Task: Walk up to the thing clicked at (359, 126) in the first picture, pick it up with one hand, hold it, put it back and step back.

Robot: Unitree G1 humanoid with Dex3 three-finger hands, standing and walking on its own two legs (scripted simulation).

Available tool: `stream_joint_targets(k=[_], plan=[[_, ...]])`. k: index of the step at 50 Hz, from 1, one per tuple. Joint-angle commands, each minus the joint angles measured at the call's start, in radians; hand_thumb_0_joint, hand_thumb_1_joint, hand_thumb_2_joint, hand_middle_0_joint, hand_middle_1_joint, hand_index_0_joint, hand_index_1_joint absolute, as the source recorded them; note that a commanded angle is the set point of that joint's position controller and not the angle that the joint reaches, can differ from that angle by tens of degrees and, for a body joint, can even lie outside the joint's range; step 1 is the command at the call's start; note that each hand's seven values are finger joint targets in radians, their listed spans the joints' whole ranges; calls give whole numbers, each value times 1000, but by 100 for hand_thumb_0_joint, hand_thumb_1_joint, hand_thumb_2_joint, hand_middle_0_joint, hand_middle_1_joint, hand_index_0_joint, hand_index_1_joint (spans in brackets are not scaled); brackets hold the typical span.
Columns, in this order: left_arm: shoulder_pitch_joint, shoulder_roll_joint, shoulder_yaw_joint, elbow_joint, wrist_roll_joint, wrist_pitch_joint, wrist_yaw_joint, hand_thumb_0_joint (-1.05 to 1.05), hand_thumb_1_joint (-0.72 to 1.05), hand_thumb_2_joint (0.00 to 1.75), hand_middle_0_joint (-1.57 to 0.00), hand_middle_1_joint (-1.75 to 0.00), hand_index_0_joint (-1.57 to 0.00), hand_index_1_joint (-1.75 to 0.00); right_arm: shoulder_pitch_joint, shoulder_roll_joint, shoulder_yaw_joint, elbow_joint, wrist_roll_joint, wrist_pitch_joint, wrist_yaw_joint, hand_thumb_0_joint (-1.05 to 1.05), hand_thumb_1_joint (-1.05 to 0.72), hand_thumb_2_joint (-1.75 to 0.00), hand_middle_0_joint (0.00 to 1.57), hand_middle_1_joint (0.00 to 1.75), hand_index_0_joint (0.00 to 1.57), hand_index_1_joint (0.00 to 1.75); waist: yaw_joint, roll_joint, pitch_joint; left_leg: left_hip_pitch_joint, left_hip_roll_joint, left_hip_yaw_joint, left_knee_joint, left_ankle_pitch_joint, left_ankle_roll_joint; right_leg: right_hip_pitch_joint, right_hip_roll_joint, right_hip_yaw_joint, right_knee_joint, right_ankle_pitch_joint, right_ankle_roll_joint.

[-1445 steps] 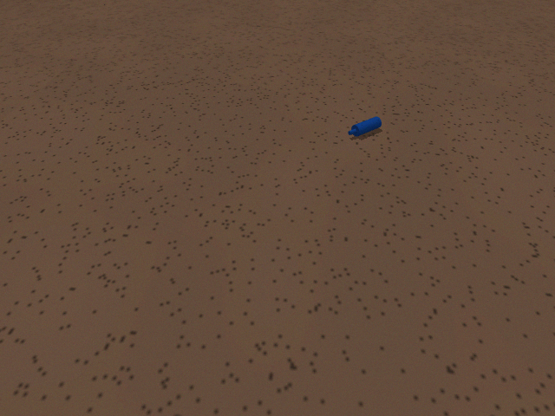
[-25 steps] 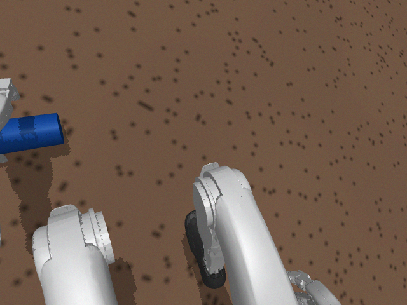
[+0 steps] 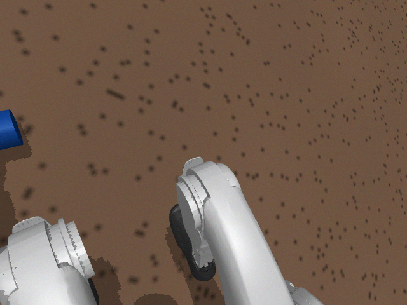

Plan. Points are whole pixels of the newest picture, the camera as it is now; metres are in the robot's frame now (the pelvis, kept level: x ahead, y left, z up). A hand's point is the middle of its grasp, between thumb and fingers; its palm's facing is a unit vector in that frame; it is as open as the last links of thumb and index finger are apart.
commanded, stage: rest palm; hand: left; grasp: from above
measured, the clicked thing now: out of the picture +0.47 +0.31 -0.27
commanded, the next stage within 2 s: close in 0.22 s
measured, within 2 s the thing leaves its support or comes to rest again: neither
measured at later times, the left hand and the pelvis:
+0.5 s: hand out of the picture +0.46 +0.28 -0.24, palm faces -0.44 -0.10 -0.89, open 13.3 cm; pelvis -0.01 +0.01 +0.00, yaw -1 degrees
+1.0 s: hand out of the picture +0.47 +0.28 -0.24, palm faces -0.45 -0.11 -0.89, open 11.5 cm; pelvis +0.00 +0.00 +0.00, yaw -2 degrees
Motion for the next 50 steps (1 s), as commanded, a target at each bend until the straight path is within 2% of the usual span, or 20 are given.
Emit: stream_joint_targets(k=[1,2,3,7,10,11,16,20,22,29,30,31,34,38,40,43,46,48,49,50], plan=[[-278,214,5,-112,-18,-3,33,0,-56,105,-7,-96,-5,-98,212,-332,-93,8,-2,0,-1,0,-90,-90,20,30,20,30,-40,480,-647,535,26,135,-260,284,33,358,23,-173,-173,284,-96],[-273,215,4,-109,-21,-6,37,0,-56,105,-7,-96,-5,-99,207,-325,-89,12,-2,2,0,0,-90,-90,20,30,20,30,-33,477,-654,523,26,131,-260,274,35,372,27,-172,-176,280,-95],[-285,205,-5,-101,-20,-8,33,0,-57,106,-7,-96,-5,-98,202,-334,-86,5,-3,-5,2,0,-90,-90,20,30,20,30,-47,466,-632,525,25,130,-249,279,32,346,24,-177,-172,280,-96],[-265,215,-10,-88,-21,-19,42,0,-56,106,-8,-97,-5,-99,185,-326,-79,7,4,-3,2,0,-90,-91,20,30,20,30,-30,475,-638,521,29,123,-268,255,32,367,31,-179,-178,261,-98],[-294,183,-41,-68,-15,-25,47,0,-56,105,-7,-97,-5,-100,163,-326,-70,3,-5,-10,6,0,-90,-91,20,30,20,30,-55,475,-593,505,29,120,-259,217,33,329,30,-187,-174,233,-96],[-297,204,-33,-75,-14,-27,53,0,-56,107,-7,-97,-5,-100,172,-329,-69,9,-5,-9,5,0,-90,-91,20,30,20,30,-51,475,-614,508,31,115,-271,224,35,355,33,-185,-180,243,-93],[-303,178,-59,-42,-6,-30,73,0,-54,107,-8,-99,-6,-101,146,-334,-53,-2,-13,-23,12,0,-90,-91,20,30,20,30,-64,465,-581,516,33,102,-270,221,31,330,32,-199,-171,242,-88],[-313,198,-60,-21,8,-22,106,0,-33,102,-19,-103,-20,-103,133,-344,-52,-1,-12,-29,16,0,-90,-90,20,30,20,30,-58,498,-588,533,36,96,-284,216,24,326,34,-197,-163,244,-93],[-304,170,-81,3,4,-12,116,0,-30,98,-21,-101,-22,-100,120,-340,-43,-6,-20,-35,20,0,-90,-90,20,30,20,30,-72,484,-569,511,37,98,-279,202,27,340,37,-197,-172,241,-91],[-319,207,-61,-10,-1,15,133,0,-24,90,-25,-96,-26,-94,111,-359,-42,-13,-15,-59,37,0,-90,-90,20,30,20,30,-69,507,-567,536,43,80,-297,199,19,329,32,-198,-165,235,-89],[-320,189,-63,-11,-8,16,128,0,-24,89,-26,-95,-27,-94,110,-360,-39,-19,-16,-66,43,0,-90,-90,20,30,20,30,-78,510,-558,538,43,79,-285,210,20,327,29,-200,-155,247,-86],[-331,204,-54,-27,-10,16,131,0,-23,88,-26,-95,-27,-93,112,-360,-40,-13,-17,-67,44,0,-90,-90,20,30,20,30,-68,513,-579,544,43,72,-294,220,19,325,31,-203,-159,249,-87],[-322,227,-43,-27,-12,22,125,0,-22,84,-28,-91,-30,-89,125,-365,-33,-19,-15,-71,54,0,-90,-90,20,30,20,30,-77,507,-587,547,44,77,-279,251,21,360,35,-199,-162,282,-85],[-319,214,-50,-26,-33,27,104,0,-15,80,-33,-88,-35,-86,127,-363,-34,-12,-14,-80,57,0,-90,-90,20,30,20,30,-84,506,-570,532,40,92,-271,235,25,372,31,-193,-170,271,-84],[-333,244,-32,-43,-36,24,100,0,-15,77,-34,-84,-35,-83,139,-371,-41,-8,-7,-76,53,0,-90,-90,20,30,20,30,-77,520,-587,528,41,84,-284,231,25,370,32,-195,-177,264,-90],[-304,215,-57,-20,-42,23,81,0,-14,75,-35,-83,-36,-81,141,-358,-32,-10,-4,-72,53,0,-90,-90,20,30,20,30,-82,497,-584,518,42,88,-272,245,25,388,35,-196,-174,279,-89],[-304,214,-58,-64,-51,18,70,0,-10,74,-38,-81,-40,-79,167,-360,-39,-6,-4,-67,50,0,-90,-90,20,30,20,30,-79,511,-620,540,41,98,-269,286,28,418,38,-193,-191,311,-88],[-280,218,-62,-37,-61,15,66,0,-10,75,-39,-80,-40,-79,160,-354,-32,-5,5,-61,43,0,-90,-90,20,30,20,30,-70,484,-608,512,41,99,-268,270,32,422,40,-192,-199,300,-89],[-285,205,-67,-32,-59,13,60,0,-8,73,-40,-80,-41,-78,155,-357,-26,-19,4,-62,44,0,-90,-90,20,30,20,30,-80,466,-577,502,40,95,-258,263,32,395,34,-199,-191,289,-89],[-275,228,-55,-37,-59,7,63,0,-7,74,-40,-80,-41,-78,163,-361,-30,-12,5,-57,40,0,-90,-90,20,30,20,30,-70,482,-579,505,41,91,-278,257,29,397,37,-199,-194,277,-92]])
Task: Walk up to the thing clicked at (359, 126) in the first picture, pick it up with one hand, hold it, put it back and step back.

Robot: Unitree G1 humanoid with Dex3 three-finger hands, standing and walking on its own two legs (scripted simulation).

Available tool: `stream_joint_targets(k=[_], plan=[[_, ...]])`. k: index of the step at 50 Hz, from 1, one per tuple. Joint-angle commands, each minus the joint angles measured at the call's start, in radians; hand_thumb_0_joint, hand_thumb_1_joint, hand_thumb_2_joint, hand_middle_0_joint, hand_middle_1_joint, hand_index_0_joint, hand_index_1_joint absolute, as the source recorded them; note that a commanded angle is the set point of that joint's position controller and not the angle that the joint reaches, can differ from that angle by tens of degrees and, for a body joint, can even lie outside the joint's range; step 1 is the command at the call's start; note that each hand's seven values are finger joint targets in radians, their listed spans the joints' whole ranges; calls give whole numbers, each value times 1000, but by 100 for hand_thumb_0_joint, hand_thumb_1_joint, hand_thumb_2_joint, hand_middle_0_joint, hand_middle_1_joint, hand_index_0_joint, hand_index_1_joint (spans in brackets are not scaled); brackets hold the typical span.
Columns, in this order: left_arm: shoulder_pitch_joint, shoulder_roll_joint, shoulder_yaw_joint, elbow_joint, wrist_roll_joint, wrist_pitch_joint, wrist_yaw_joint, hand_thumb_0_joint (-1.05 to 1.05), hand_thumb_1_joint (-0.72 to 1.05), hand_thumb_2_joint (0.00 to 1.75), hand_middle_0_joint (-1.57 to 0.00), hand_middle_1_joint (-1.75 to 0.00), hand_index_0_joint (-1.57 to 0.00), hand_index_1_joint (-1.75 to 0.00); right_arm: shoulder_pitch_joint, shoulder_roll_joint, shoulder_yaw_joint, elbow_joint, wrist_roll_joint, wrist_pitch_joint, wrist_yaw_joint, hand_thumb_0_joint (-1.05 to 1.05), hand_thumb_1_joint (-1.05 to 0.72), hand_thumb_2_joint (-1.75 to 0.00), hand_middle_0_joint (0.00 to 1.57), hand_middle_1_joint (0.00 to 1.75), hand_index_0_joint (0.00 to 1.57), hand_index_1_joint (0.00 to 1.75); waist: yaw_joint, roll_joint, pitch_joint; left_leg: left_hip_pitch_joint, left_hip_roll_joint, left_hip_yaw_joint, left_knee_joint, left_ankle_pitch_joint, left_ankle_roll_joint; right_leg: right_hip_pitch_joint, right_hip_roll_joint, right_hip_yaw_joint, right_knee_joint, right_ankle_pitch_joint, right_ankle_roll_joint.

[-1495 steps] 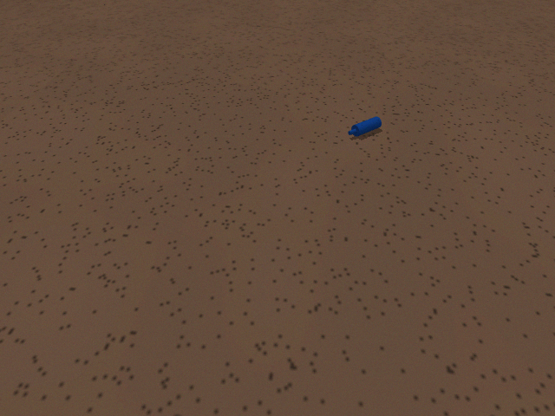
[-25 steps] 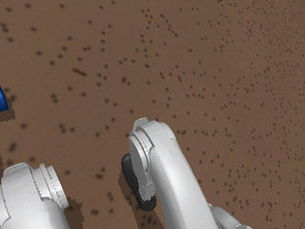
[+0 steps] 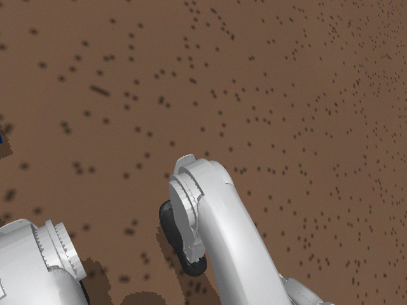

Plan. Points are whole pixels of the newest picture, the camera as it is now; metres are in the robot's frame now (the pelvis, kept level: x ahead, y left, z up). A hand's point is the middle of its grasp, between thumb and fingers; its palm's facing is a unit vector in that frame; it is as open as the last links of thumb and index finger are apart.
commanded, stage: close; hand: left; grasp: from above
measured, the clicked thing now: out of the picture +0.47 +0.32 -0.27
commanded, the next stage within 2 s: settle in 0.94 s
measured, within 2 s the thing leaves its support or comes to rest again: leaves its support in 1.40 s
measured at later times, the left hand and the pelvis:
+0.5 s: hand out of the picture +0.46 +0.29 -0.24, palm faces -0.44 -0.12 -0.89, open 10.3 cm; pelvis +0.00 +0.00 +0.00, yaw +0 degrees
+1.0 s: hand out of the picture +0.46 +0.29 -0.24, palm faces -0.44 -0.11 -0.89, open 10.1 cm; pelvis -0.01 +0.00 +0.01, yaw +0 degrees
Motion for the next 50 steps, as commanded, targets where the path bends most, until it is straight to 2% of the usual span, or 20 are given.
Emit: stream_joint_targets(k=[1,3,4,8,9,12,13,15,18,20,24,26,29,33,36,38,42,48,49,50], plan=[[-241,172,-8,-91,-21,-16,22,0,-6,74,-42,-79,-43,-78,191,-332,-96,2,13,11,-20,0,-90,-90,20,30,20,30,-53,500,-602,459,34,131,-282,222,27,357,31,-164,-176,238,-105],[-251,197,14,-125,-9,-25,26,0,-2,72,-44,-77,-46,-76,206,-337,-98,-3,14,15,-23,0,-90,-90,20,30,20,30,-47,514,-621,487,35,122,-292,238,23,351,30,-169,-170,243,-106],[-239,187,12,-109,-11,-29,27,0,-2,71,-45,-76,-46,-75,194,-330,-93,-5,12,16,-23,0,-90,-90,20,30,20,30,-40,504,-617,484,35,119,-293,231,22,345,28,-171,-168,234,-106],[-254,190,-1,-119,0,-38,38,0,5,67,-49,-74,-51,-73,187,-332,-97,-9,8,14,-27,0,-90,-90,20,30,20,30,-53,508,-611,485,36,128,-294,210,25,354,31,-164,-175,230,-101],[-251,208,18,-121,3,-37,45,0,5,68,-49,-74,-51,-73,192,-330,-95,-6,7,17,-30,0,-90,-90,20,30,20,30,-46,498,-624,479,36,124,-294,217,26,356,32,-167,-182,233,-101],[-259,184,-10,-99,7,-36,49,0,9,67,-53,-72,-54,-71,180,-333,-100,-7,6,18,-36,0,-90,-90,20,30,20,30,-58,514,-603,484,39,124,-300,192,22,340,32,-164,-180,217,-103],[-267,205,4,-105,9,-33,54,0,10,66,-53,-72,-54,-70,184,-330,-94,-6,6,20,-39,0,-90,-90,20,30,20,30,-54,499,-606,470,38,124,-303,180,25,349,32,-164,-190,208,-102],[-254,176,-11,-99,15,-26,51,0,14,65,-56,-70,-58,-69,186,-339,-104,-6,2,17,-37,0,-90,-90,20,30,20,30,-60,517,-602,487,37,127,-298,189,23,327,30,-166,-179,213,-102],[-265,205,8,-109,10,-25,58,0,20,69,-62,-69,-63,-68,191,-336,-97,-2,10,13,-38,0,-90,-90,20,30,20,30,-52,499,-604,489,38,117,-308,205,21,333,28,-167,-182,224,-101],[-259,186,-1,-86,17,-20,56,0,22,65,-63,-69,-65,-67,190,-343,-103,-10,5,13,-36,0,-90,-90,20,30,20,30,-59,518,-600,501,40,113,-314,217,18,327,27,-170,-174,233,-103],[-272,200,1,-93,14,-17,63,0,28,66,-68,-68,-69,-66,177,-340,-100,-11,10,15,-40,0,-90,-90,20,30,20,30,-53,524,-605,500,41,111,-319,205,16,326,25,-166,-173,228,-104],[-255,167,-17,-68,15,-13,55,0,32,64,-70,-67,-72,-66,173,-331,-91,-12,2,10,-32,0,-90,-90,20,30,20,30,-63,500,-586,492,40,113,-301,214,19,318,24,-170,-168,236,-100],[-256,183,-9,-69,6,-15,58,0,36,64,-73,-66,-75,-65,177,-332,-85,-16,5,9,-32,0,-90,-90,20,30,20,30,-66,492,-583,479,38,116,-303,220,23,337,25,-166,-179,240,-99],[-265,180,-20,-74,6,-10,49,0,42,66,-80,-66,-81,-65,194,-344,-92,-24,5,8,-34,0,-90,-90,20,30,20,30,-73,489,-594,480,37,123,-301,209,26,349,27,-163,-190,236,-99],[-265,190,-8,-84,1,-9,52,0,44,66,-81,-64,-82,-63,197,-349,-99,-23,8,12,-37,0,-90,-91,20,30,20,30,-64,514,-602,491,38,114,-322,210,20,338,25,-167,-186,229,-104],[-263,154,-25,-73,3,-7,45,0,45,64,-82,-63,-83,-62,200,-339,-93,-25,3,12,-33,0,-90,-90,20,30,20,30,-70,515,-597,511,41,107,-315,223,15,316,23,-175,-170,239,-103],[-277,191,-16,-93,-9,-10,42,0,50,67,-86,-63,-87,-63,189,-336,-85,-25,15,12,-40,0,-90,-90,20,30,20,30,-61,502,-593,484,39,117,-311,206,21,342,24,-163,-187,230,-102],[-262,187,-22,-86,-15,-11,31,0,57,68,-93,-60,-93,-60,190,-338,-80,-27,16,14,-47,0,-90,-90,20,30,20,30,-62,485,-591,478,38,120,-303,213,22,345,24,-163,-191,231,-103],[-262,210,-14,-96,-11,-13,35,0,57,68,-93,-60,-93,-60,204,-350,-93,-22,15,17,-51,0,-90,-91,20,30,20,30,-60,513,-608,493,39,123,-316,218,22,361,29,-161,-197,235,-105],[-256,196,-20,-78,-8,-11,32,0,59,66,-94,-59,-94,-59,205,-338,-80,-33,14,18,-48,0,-90,-90,20,30,20,30,-65,484,-595,479,38,121,-304,219,24,362,28,-163,-194,239,-102]])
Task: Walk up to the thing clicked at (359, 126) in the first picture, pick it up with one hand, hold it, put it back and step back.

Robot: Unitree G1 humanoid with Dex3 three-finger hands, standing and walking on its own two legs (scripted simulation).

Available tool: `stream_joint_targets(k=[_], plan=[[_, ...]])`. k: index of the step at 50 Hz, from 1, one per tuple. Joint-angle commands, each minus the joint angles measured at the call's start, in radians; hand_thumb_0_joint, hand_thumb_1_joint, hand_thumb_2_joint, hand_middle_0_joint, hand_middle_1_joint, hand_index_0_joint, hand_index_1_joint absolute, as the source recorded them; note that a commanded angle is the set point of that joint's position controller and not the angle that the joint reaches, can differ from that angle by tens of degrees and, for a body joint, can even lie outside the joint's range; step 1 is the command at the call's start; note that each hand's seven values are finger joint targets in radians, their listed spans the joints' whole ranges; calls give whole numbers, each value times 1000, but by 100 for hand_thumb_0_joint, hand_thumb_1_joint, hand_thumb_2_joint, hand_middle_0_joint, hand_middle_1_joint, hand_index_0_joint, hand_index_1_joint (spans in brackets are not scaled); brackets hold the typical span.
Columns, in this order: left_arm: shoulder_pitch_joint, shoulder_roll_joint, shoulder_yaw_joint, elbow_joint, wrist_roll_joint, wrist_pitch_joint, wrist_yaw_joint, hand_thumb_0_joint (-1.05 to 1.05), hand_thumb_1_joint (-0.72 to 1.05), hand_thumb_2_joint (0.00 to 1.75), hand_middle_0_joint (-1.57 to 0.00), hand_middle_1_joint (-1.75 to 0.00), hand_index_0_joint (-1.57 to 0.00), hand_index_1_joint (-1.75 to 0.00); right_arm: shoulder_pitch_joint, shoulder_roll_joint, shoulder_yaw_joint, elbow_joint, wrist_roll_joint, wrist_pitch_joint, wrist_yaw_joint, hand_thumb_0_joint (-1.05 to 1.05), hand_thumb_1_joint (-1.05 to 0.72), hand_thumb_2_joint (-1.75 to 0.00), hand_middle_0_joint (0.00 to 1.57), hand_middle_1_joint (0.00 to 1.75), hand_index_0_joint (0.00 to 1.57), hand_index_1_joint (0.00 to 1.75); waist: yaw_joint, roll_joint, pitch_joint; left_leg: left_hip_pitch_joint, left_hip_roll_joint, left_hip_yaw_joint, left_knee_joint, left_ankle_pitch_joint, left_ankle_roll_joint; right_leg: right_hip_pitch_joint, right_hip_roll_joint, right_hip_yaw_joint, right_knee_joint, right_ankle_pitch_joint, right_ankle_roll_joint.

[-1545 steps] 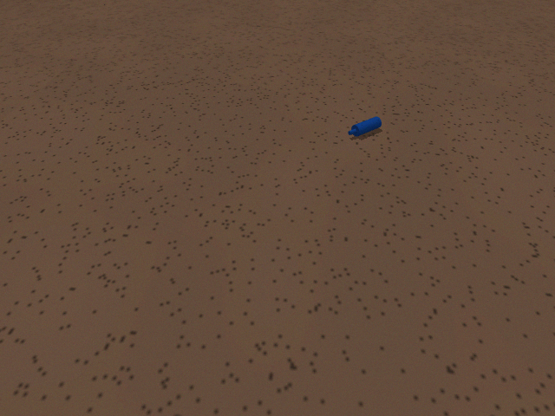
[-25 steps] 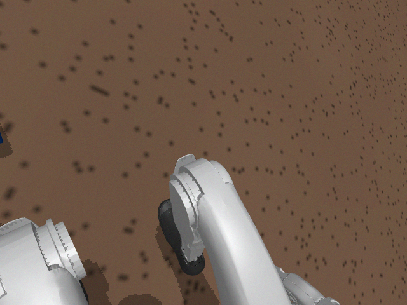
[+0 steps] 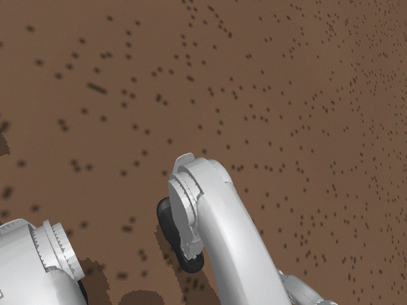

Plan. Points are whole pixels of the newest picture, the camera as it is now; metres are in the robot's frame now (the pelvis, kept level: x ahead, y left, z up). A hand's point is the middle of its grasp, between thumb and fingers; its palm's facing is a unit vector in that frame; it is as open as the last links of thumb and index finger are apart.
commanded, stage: settle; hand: left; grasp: from above
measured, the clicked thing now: out of the picture +0.47 +0.32 -0.27
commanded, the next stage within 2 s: lift in 0.96 s
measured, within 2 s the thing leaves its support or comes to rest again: leaves its support in 0.40 s
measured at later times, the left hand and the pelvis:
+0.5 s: hand out of the picture +0.47 +0.30 -0.22, palm faces -0.40 -0.10 -0.91, open 9.8 cm; pelvis +0.00 +0.00 +0.00, yaw +1 degrees
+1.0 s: hand out of the picture +0.45 +0.30 -0.13, palm faces -0.47 -0.08 -0.88, open 9.6 cm; pelvis +0.00 -0.01 +0.03, yaw +6 degrees
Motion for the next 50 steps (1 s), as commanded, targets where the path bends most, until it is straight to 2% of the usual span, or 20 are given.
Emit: stream_joint_targets(k=[1,8,13,14,15,17,18,21,23,27,28,29,32,34,36,40,42,43,48,50], plan=[[-241,181,-4,-96,-13,6,24,0,60,66,-95,-59,-95,-59,202,-326,-95,5,5,8,-15,0,-90,-90,20,30,20,30,-61,486,-606,466,34,122,-280,196,22,354,33,-161,-172,219,-95],[-242,216,27,-129,-20,15,9,0,52,62,-96,-52,-95,-52,201,-329,-98,-1,11,16,-26,0,-92,-91,20,30,20,30,-42,515,-618,480,35,113,-296,193,14,344,27,-161,-173,206,-103],[-239,223,55,-221,-12,25,-9,0,56,58,-99,-47,-99,-48,209,-335,-132,4,13,22,-25,0,-92,-91,20,30,20,30,-21,571,-683,538,33,125,-285,247,6,334,25,-156,-157,241,-112],[-250,237,75,-257,-9,23,-8,0,56,58,-100,-47,-99,-47,221,-333,-138,3,15,25,-24,0,-92,-91,20,30,20,30,-19,585,-690,531,31,130,-285,251,7,340,26,-154,-162,240,-114],[-266,265,111,-339,-12,18,-5,0,57,56,-99,-47,-99,-47,226,-344,-153,5,18,30,-26,0,-92,-91,20,30,20,30,8,635,-747,580,30,121,-300,284,-2,330,20,-156,-153,255,-120],[-249,208,83,-347,-6,26,-22,0,58,55,-101,-44,-101,-45,217,-326,-170,9,19,32,-19,0,-92,-91,20,30,20,30,0,659,-748,597,32,134,-293,269,-5,305,21,-150,-147,240,-123],[-260,214,93,-380,-8,28,-26,0,60,55,-102,-43,-102,-44,220,-329,-180,7,24,32,-17,0,-91,-91,20,30,20,30,3,649,-750,592,30,135,-295,266,-4,299,20,-149,-150,240,-123],[-245,166,89,-492,-27,34,-46,0,64,56,-105,-42,-104,-43,219,-314,-216,14,44,41,-17,0,-91,-91,20,30,20,30,36,675,-815,602,24,150,-304,270,-2,300,15,-135,-160,244,-128],[-247,94,47,-581,-44,41,-71,0,69,56,-108,-44,-108,-44,218,-292,-232,14,64,45,-13,0,-91,-90,20,30,20,30,58,694,-869,631,19,158,-328,290,-2,301,12,-127,-164,256,-129],[-251,72,44,-577,-52,66,-114,0,79,55,-115,-42,-115,-42,243,-290,-269,38,90,63,-12,0,-91,-90,20,30,20,30,68,649,-865,603,15,164,-337,276,6,266,5,-111,-172,249,-132],[-253,-1,1,-536,-55,75,-134,0,81,53,-117,-41,-117,-41,248,-271,-267,50,93,67,-10,0,-91,-90,20,30,20,30,57,615,-817,578,12,164,-347,250,8,237,0,-109,-182,227,-130],[-253,72,48,-587,-55,77,-140,0,82,55,-118,-40,-118,-41,259,-277,-276,53,95,74,-14,0,-91,-90,20,30,20,30,77,625,-870,605,14,169,-355,268,12,266,4,-103,-186,236,-127],[-240,-94,-62,-557,-81,89,-194,0,85,54,-121,-40,-121,-40,254,-244,-278,60,112,95,-20,0,-91,-91,20,30,20,30,79,586,-889,607,7,175,-383,253,16,269,-1,-94,-203,229,-127],[-289,-13,-23,-608,-94,88,-208,0,87,57,-124,-40,-123,-41,266,-250,-283,58,122,107,-28,0,-91,-91,20,30,20,30,88,565,-901,601,6,171,-392,255,21,283,-1,-88,-207,234,-126],[-238,-51,-39,-555,-93,96,-235,0,89,60,-126,-40,-125,-41,266,-250,-290,50,126,122,-36,0,-91,-91,20,30,20,30,90,529,-884,594,0,180,-398,273,20,298,-8,-82,-222,243,-128],[-267,-57,-44,-567,-105,79,-271,0,88,63,-128,-38,-125,-41,260,-232,-283,35,132,141,-58,0,-91,-91,20,30,20,30,90,473,-874,556,-6,205,-389,270,31,342,-8,-65,-255,241,-122],[-287,0,-9,-594,-104,68,-278,0,86,63,-127,-37,-125,-40,264,-238,-288,29,134,150,-70,0,-91,-91,20,30,20,30,102,460,-885,558,-8,201,-402,247,32,337,-11,-63,-261,214,-125],[-273,-22,-26,-556,-104,65,-285,0,87,63,-127,-37,-125,-40,257,-226,-282,19,134,154,-74,0,-91,-91,20,30,20,30,95,463,-865,546,-9,209,-407,236,32,351,-10,-61,-266,200,-125],[-298,31,9,-600,-101,38,-287,0,86,63,-126,-36,-124,-39,253,-227,-288,7,139,169,-101,0,-91,-90,20,30,20,30,120,454,-902,545,-15,224,-415,209,34,363,-15,-49,-287,169,-129],[-320,14,-5,-644,-96,29,-290,0,87,67,-128,-36,-125,-40,258,-217,-291,3,142,175,-110,0,-91,-90,20,30,20,30,115,475,-955,596,-8,222,-428,219,30,374,-13,-51,-282,180,-127]])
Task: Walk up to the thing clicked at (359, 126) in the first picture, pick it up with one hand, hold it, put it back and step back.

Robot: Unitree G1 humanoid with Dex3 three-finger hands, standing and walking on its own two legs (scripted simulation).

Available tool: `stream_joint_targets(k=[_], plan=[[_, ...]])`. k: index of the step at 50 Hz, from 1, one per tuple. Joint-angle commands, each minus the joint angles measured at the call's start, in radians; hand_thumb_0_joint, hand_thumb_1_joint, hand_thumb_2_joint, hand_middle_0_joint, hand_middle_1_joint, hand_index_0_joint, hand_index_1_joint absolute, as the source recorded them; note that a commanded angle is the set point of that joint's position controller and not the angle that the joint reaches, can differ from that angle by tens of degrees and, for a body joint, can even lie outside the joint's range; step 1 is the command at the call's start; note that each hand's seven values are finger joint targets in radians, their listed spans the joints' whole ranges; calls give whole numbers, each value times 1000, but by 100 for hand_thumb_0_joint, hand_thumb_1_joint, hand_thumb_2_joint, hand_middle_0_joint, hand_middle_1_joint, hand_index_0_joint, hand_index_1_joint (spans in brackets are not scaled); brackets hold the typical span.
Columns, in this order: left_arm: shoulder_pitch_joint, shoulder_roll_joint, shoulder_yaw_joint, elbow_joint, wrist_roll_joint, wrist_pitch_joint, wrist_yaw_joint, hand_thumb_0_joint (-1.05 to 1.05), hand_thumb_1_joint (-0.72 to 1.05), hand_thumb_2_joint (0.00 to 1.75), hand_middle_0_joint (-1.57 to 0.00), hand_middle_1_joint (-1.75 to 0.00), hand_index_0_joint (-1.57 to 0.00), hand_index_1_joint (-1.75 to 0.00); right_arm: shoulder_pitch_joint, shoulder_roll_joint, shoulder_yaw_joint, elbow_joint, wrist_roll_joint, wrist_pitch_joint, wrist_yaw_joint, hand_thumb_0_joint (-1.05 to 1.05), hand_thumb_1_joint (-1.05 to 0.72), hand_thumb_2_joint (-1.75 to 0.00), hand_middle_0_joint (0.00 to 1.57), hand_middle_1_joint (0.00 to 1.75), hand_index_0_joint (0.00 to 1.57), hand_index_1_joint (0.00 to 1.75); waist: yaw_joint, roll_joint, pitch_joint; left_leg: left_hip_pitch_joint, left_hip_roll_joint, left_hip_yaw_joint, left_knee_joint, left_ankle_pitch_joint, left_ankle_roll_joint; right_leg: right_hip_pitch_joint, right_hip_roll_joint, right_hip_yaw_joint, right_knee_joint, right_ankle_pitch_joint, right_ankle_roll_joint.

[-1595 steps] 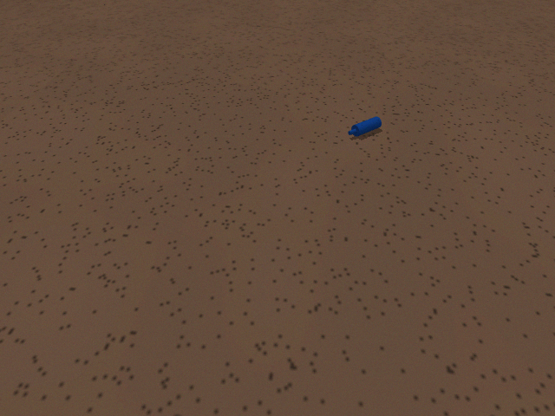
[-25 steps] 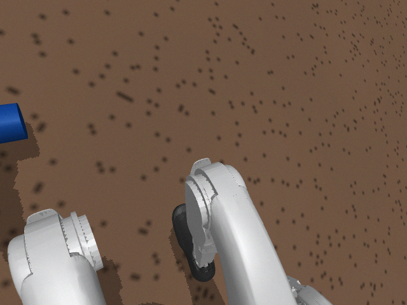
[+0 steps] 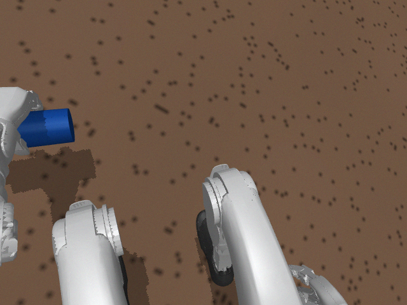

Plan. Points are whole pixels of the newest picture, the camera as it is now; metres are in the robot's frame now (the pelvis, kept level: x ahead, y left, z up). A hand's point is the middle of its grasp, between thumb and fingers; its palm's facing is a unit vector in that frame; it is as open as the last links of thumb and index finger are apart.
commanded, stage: lift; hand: left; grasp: from above
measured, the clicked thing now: (7, 131) +0.49 +0.29 -0.20
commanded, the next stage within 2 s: hold in 1.74 s
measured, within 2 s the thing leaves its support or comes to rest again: neither
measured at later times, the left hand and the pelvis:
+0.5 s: hand out of the picture +0.45 +0.28 -0.09, palm faces -0.49 -0.05 -0.87, open 9.6 cm; pelvis +0.00 +0.00 +0.05, yaw +2 degrees
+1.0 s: hand out of the picture +0.38 +0.27 +0.11, palm faces -0.46 -0.09 -0.89, open 9.7 cm; pelvis +0.02 +0.00 +0.21, yaw +5 degrees
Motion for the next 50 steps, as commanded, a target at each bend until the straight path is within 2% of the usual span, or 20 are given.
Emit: stream_joint_targets(k=[1,2,5,6,7,8,13,15,16,17,18,19,21,27,33,38,39,43,48,50], plan=[[-439,286,48,-255,-13,-15,53,0,87,69,-128,-38,-125,-41,227,-255,-98,-9,10,16,-36,0,-91,-90,20,30,20,30,-17,366,-794,558,2,128,-275,173,34,385,36,-116,-204,184,-108],[-416,291,53,-220,-11,-12,57,0,91,63,-131,-44,-130,-45,229,-257,-101,-11,9,18,-40,0,-93,-91,20,30,20,30,-21,331,-766,542,2,131,-267,162,37,392,36,-112,-218,175,-108],[-405,286,56,-247,-23,-5,55,0,82,61,-120,-32,-118,-34,228,-251,-105,-11,14,26,-51,0,-89,-90,20,30,20,30,-5,348,-775,541,-1,141,-288,145,38,391,32,-104,-233,157,-109],[-404,275,47,-258,-25,-2,48,0,83,61,-126,-37,-124,-40,229,-249,-109,-8,18,28,-55,0,-93,-91,20,30,20,30,-2,362,-785,558,1,139,-299,138,35,376,32,-107,-231,147,-113],[-386,253,34,-263,-30,6,39,0,87,60,-124,-40,-124,-41,233,-245,-111,-10,23,30,-56,0,-92,-91,20,30,20,30,0,366,-787,574,1,140,-313,147,36,388,31,-106,-240,161,-112],[-388,271,51,-286,-41,12,32,0,90,59,-125,-41,-125,-41,235,-260,-126,-6,30,34,-63,0,-92,-91,20,30,20,30,11,366,-800,594,0,135,-321,152,33,366,25,-106,-241,163,-115],[-322,256,44,-360,-84,40,-29,0,94,62,-126,-45,-127,-45,239,-237,-143,-19,57,58,-75,0,-92,-91,20,30,20,30,40,355,-858,639,2,140,-378,162,39,424,22,-88,-269,182,-110],[-290,247,43,-359,-87,46,-51,0,95,64,-129,-42,-129,-42,244,-246,-151,-20,63,65,-82,0,-91,-91,20,30,20,30,39,321,-789,627,-1,133,-390,149,40,398,16,-84,-294,163,-114],[-335,252,41,-455,-98,37,-62,0,94,64,-128,-42,-128,-43,234,-242,-157,-33,67,70,-87,0,-92,-91,20,30,20,30,43,348,-829,642,-1,135,-398,138,40,405,18,-80,-302,148,-118],[-268,230,31,-410,-96,43,-77,0,91,67,-128,-42,-127,-44,241,-237,-158,-32,70,74,-88,0,-92,-91,20,30,20,30,47,319,-807,658,1,133,-413,128,40,416,18,-78,-319,139,-116],[-267,209,21,-446,-109,40,-87,0,90,66,-127,-42,-126,-43,238,-231,-159,-34,74,77,-91,0,-92,-91,20,30,20,30,47,314,-813,663,3,133,-425,132,41,427,17,-78,-327,144,-112],[-275,228,37,-513,-123,37,-92,0,91,66,-127,-42,-126,-43,238,-230,-166,-42,78,80,-95,0,-91,-91,20,30,20,30,62,317,-861,690,4,135,-436,145,42,450,15,-70,-334,161,-108],[-205,201,31,-517,-140,42,-103,0,91,69,-127,-44,-126,-45,240,-227,-171,-58,83,83,-99,0,-91,-91,20,30,20,30,64,285,-830,699,3,133,-458,144,42,473,13,-69,-367,154,-110],[-144,178,29,-654,-163,53,-129,0,91,70,-126,-44,-125,-45,211,-218,-188,-78,105,97,-119,0,-91,-91,20,30,20,30,92,335,-847,850,15,79,-589,143,28,473,6,-66,-405,156,-105],[-47,144,18,-788,-205,69,-148,0,94,70,-128,-45,-127,-46,184,-193,-198,-95,119,103,-141,0,-90,-90,20,30,20,30,117,299,-870,964,24,90,-683,166,34,595,11,-53,-505,178,-96],[58,106,11,-843,-233,95,-154,0,93,70,-127,-45,-126,-46,150,-163,-197,-97,128,106,-166,0,-90,-90,20,30,20,30,129,243,-815,1019,26,107,-767,169,37,712,11,-40,-610,183,-88],[52,118,17,-893,-237,98,-156,0,93,71,-126,-46,-125,-47,145,-161,-202,-99,130,108,-173,0,-90,-90,20,30,20,30,137,235,-852,1044,24,119,-771,183,40,751,15,-35,-633,191,-88],[155,87,2,-901,-250,114,-171,0,91,70,-126,-42,-125,-44,123,-146,-197,-95,140,109,-195,0,-89,-90,20,30,20,30,149,198,-771,1110,28,118,-866,185,39,836,14,-28,-726,187,-83],[236,64,2,-938,-262,129,-174,0,90,72,-125,-42,-123,-45,96,-127,-193,-91,151,107,-219,0,-89,-90,20,30,20,30,177,150,-747,1231,30,126,-978,203,38,988,18,-15,-848,198,-80],[254,45,-13,-933,-258,135,-180,0,91,73,-127,-41,-125,-44,96,-119,-187,-83,154,105,-228,0,-89,-90,20,30,20,30,173,151,-683,1261,33,128,-1025,216,36,1023,18,-7,-895,203,-80]])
